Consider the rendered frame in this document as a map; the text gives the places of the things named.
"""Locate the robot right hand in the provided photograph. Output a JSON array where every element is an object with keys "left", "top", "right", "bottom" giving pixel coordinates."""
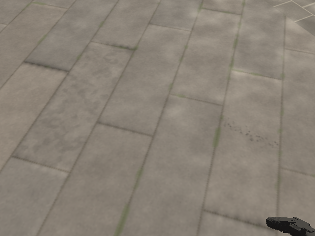
[{"left": 266, "top": 216, "right": 315, "bottom": 236}]

